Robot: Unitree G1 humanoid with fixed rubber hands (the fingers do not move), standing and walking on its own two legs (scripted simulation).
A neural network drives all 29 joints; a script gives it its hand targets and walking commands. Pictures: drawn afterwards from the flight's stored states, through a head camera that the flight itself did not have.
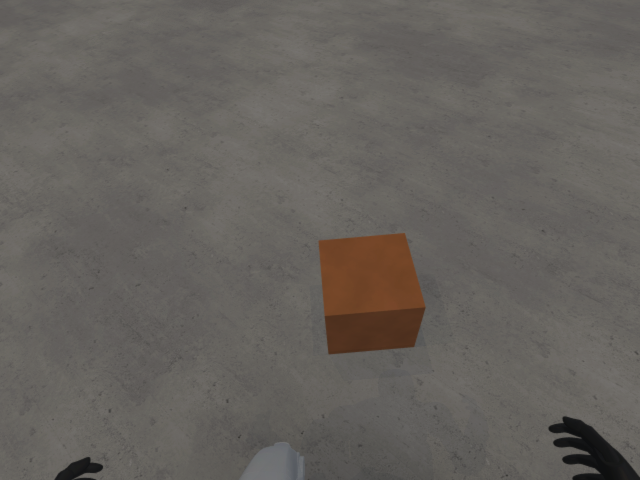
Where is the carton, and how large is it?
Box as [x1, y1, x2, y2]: [319, 233, 425, 353]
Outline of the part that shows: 404,233 319,240 328,353 408,347 414,345 425,307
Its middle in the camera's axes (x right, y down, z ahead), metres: +0.16 +0.18 +1.29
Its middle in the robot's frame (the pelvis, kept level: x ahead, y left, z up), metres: +0.76 -0.09 -0.63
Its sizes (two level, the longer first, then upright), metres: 0.290 0.286 0.260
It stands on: the floor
